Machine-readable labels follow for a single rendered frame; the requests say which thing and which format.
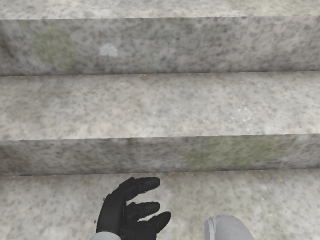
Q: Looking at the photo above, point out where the right robot shin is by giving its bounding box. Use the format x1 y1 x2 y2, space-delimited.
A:
214 212 229 218

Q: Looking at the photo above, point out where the left robot hand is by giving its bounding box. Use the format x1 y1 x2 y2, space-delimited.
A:
94 177 171 240

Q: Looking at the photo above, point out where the robot right thigh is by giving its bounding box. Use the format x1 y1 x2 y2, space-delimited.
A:
204 215 255 240

